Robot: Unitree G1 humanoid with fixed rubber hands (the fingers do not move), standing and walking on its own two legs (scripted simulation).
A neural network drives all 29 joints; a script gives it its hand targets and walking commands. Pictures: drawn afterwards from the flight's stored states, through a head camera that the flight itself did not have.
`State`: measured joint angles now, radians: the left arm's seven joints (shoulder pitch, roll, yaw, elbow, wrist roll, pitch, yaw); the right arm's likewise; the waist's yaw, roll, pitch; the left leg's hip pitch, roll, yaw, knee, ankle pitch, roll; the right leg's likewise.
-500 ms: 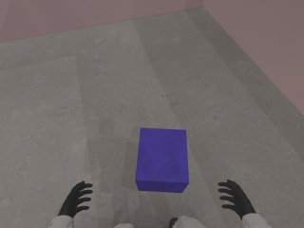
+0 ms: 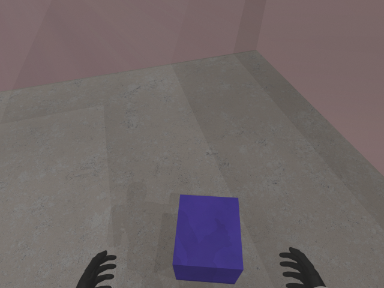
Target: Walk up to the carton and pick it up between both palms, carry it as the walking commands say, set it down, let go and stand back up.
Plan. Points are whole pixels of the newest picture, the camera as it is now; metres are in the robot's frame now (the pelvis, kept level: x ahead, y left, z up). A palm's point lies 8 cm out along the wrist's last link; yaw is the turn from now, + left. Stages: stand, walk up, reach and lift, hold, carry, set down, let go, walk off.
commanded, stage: stand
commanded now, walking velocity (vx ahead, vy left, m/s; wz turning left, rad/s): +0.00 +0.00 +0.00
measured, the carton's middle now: (207, 239) +0.44 -0.05 -0.64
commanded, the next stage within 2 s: none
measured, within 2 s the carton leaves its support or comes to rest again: neither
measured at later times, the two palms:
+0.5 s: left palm out of the picture +0.07 +0.29 -0.10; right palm out of the picture +0.05 -0.28 -0.11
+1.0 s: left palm out of the picture -0.02 +0.28 -0.12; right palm out of the picture -0.05 -0.29 -0.12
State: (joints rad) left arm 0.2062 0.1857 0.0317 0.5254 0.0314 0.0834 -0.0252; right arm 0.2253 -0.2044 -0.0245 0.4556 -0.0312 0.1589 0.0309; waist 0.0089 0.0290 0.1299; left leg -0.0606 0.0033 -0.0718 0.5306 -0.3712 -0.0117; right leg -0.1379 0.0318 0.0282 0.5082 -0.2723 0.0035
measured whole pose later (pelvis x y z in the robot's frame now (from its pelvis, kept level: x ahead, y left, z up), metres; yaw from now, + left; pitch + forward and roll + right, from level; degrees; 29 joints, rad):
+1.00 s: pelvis -0.06 +0.00 +0.00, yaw -1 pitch -5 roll +0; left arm 0.31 0.31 0.01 1.02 0.03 -0.02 -0.01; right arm 0.36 -0.33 -0.02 1.01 -0.04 -0.03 -0.01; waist 0.00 0.00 -0.07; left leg -0.15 -0.01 -0.06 0.52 -0.28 -0.01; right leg -0.24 0.02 0.05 0.50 -0.18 0.00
